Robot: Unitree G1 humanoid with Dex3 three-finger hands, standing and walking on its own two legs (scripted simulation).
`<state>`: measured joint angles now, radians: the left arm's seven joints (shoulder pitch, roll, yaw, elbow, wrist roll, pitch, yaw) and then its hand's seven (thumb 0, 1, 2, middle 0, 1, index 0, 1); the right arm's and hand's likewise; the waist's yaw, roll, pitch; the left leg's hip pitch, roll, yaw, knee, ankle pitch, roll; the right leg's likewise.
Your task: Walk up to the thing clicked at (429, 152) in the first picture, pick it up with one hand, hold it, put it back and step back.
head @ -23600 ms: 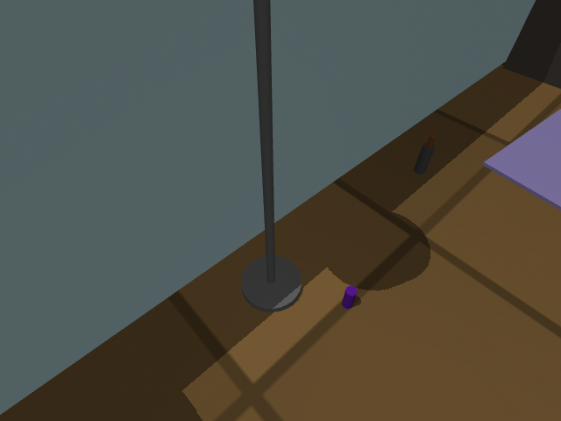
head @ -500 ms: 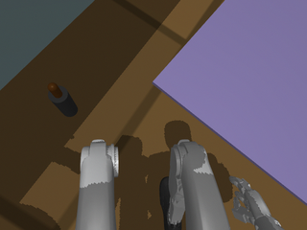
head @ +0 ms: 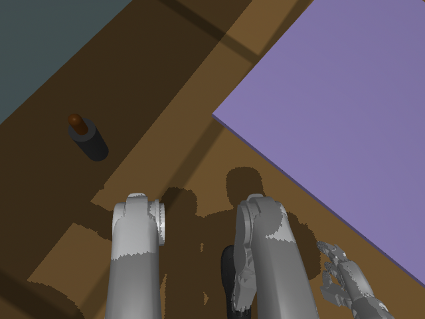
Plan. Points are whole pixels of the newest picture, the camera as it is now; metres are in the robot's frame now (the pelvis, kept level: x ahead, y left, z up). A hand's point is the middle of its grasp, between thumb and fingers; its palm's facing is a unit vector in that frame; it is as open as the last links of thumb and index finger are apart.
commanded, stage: go down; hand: left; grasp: from above
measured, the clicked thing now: (87, 137) +0.49 +0.29 -0.27
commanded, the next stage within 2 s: none
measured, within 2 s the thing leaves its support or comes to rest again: neither
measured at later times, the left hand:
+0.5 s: hand out of the picture +0.35 +0.45 +0.04, palm faces +0.32 -0.94 -0.06, open 17.3 cm
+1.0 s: hand out of the picture +0.35 +0.45 +0.04, palm faces +0.32 -0.95 -0.06, open 17.3 cm
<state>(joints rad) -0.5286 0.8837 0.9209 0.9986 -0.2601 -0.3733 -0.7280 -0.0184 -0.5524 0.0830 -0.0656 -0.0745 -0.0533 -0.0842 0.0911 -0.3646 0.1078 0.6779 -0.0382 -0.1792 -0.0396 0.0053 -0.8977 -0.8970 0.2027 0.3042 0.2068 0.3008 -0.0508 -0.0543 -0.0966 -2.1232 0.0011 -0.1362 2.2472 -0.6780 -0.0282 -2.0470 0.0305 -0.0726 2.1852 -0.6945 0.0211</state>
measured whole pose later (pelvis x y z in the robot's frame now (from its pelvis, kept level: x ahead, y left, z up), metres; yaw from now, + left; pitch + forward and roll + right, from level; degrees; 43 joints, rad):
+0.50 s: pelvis +0.00 +0.00 +0.00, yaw +0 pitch +31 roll -7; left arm -0.55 0.89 0.93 1.01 -0.27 -0.39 -0.75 -0.02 -0.51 0.07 -0.07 -0.07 -0.05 -0.07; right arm 0.09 -0.36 0.11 0.70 -0.04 -0.18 -0.05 0.01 -0.90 -0.90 0.20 0.30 0.21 0.30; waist -0.05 -0.06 -0.09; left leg -2.12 0.00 -0.14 2.25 -0.68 -0.03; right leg -2.05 0.03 -0.07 2.19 -0.69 0.02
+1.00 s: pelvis +0.00 +0.00 +0.00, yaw +0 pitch +31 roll -7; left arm -0.57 0.90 0.92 1.01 -0.27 -0.39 -0.75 -0.02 -0.51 0.07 -0.07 -0.06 -0.06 -0.07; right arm 0.09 -0.36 0.12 0.69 -0.04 -0.18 -0.05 0.01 -0.90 -0.89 0.20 0.30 0.21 0.30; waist -0.05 -0.06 -0.09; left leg -2.13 0.00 -0.14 2.25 -0.67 -0.03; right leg -2.05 0.03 -0.08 2.19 -0.69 0.02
